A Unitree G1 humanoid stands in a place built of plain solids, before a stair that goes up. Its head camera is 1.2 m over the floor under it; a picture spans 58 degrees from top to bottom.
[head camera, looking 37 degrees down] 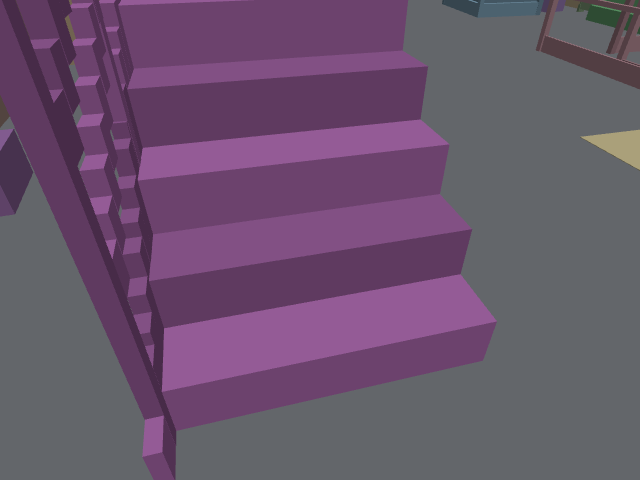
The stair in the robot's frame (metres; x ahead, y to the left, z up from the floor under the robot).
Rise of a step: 0.19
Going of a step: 0.23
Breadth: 1.05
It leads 14 degrees to the left of straight ahead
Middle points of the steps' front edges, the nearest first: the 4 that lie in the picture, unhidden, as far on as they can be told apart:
0.79 -0.04 0.19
1.01 0.01 0.39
1.23 0.07 0.58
1.45 0.13 0.77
